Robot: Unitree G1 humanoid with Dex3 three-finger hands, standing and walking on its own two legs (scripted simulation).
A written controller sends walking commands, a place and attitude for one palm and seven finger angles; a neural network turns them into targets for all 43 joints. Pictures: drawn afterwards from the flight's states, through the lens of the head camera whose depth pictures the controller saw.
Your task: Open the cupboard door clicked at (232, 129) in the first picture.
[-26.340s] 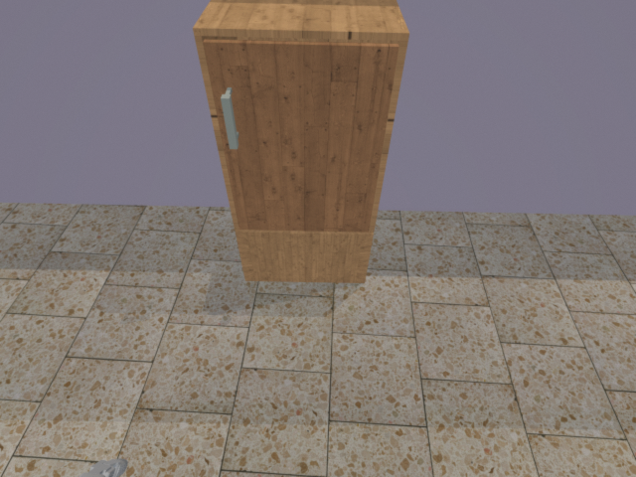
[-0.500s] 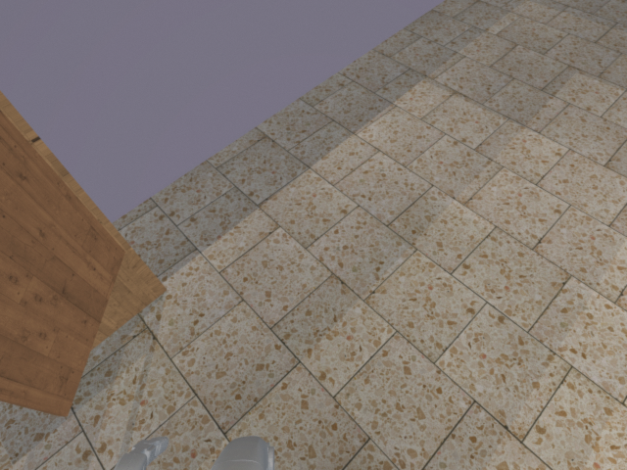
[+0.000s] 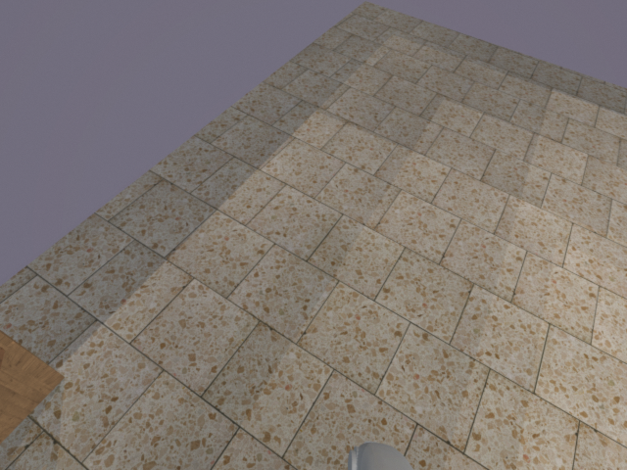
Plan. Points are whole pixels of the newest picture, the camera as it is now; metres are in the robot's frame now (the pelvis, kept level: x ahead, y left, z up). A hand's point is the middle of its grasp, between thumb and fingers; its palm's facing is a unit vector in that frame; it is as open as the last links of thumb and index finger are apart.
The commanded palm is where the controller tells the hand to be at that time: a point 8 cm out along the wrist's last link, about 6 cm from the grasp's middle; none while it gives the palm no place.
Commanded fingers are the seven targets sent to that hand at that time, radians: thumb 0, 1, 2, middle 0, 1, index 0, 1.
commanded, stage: walk to a spot facing it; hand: left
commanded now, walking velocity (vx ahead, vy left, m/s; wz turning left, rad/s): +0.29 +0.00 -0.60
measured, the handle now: out of the picture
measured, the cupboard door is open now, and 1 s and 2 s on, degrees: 43 43 43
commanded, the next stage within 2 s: turn to face it in 1.00 s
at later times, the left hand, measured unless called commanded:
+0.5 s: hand (281, 346) +0.32 +0.07 -0.17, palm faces -0.29 -0.93 -0.22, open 7.3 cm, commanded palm none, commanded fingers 0.00 0.90 0.90 -0.20 -0.30 -0.20 -0.30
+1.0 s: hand (307, 260) +0.52 +0.04 -0.19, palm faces -0.39 -0.91 -0.16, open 7.3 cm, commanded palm none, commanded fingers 0.00 0.90 0.90 -0.20 -0.30 -0.20 -0.30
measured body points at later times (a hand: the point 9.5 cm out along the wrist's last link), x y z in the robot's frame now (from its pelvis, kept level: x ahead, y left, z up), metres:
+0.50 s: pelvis +0.20 -0.10 -0.01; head +0.25 -0.12 +0.44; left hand +0.34 +0.12 -0.15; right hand +0.18 -0.34 -0.16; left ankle +0.27 +0.08 -0.66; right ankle +0.18 -0.12 -0.74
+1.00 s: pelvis +0.46 -0.14 -0.01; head +0.51 -0.13 +0.44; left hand +0.54 +0.09 -0.17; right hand +0.46 -0.39 -0.14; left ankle +0.52 -0.07 -0.74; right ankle +0.32 -0.20 -0.62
